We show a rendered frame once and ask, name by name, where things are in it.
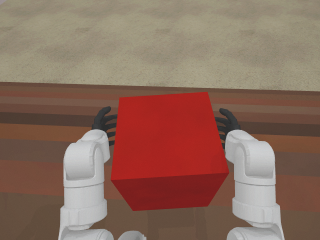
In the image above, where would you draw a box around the left robot hand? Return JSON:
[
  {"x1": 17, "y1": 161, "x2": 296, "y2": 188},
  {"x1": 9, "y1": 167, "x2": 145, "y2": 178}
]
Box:
[{"x1": 91, "y1": 106, "x2": 118, "y2": 146}]

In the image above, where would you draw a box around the robot left upper arm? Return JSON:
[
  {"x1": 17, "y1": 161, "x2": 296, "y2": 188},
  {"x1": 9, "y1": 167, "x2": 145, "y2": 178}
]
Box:
[{"x1": 63, "y1": 229, "x2": 114, "y2": 240}]

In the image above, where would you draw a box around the carton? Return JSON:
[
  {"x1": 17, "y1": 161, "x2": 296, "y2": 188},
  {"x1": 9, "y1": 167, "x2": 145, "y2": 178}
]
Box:
[{"x1": 110, "y1": 92, "x2": 230, "y2": 211}]

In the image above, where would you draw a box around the robot left thigh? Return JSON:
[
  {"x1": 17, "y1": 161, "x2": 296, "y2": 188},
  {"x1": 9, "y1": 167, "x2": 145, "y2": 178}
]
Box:
[{"x1": 118, "y1": 230, "x2": 147, "y2": 240}]

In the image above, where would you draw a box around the robot left forearm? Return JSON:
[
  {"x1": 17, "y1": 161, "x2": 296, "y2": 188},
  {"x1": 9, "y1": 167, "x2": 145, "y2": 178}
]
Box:
[{"x1": 58, "y1": 129, "x2": 110, "y2": 240}]

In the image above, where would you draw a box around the robot right upper arm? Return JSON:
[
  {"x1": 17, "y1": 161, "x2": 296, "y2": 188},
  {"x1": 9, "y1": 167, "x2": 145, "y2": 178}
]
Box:
[{"x1": 226, "y1": 227, "x2": 281, "y2": 240}]

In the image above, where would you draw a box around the robot right forearm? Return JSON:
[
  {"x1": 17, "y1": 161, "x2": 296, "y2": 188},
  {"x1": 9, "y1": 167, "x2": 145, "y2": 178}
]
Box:
[{"x1": 225, "y1": 129, "x2": 285, "y2": 240}]

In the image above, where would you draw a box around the right robot hand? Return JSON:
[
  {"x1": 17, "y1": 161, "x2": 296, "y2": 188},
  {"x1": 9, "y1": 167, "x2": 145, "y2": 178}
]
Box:
[{"x1": 214, "y1": 108, "x2": 241, "y2": 149}]

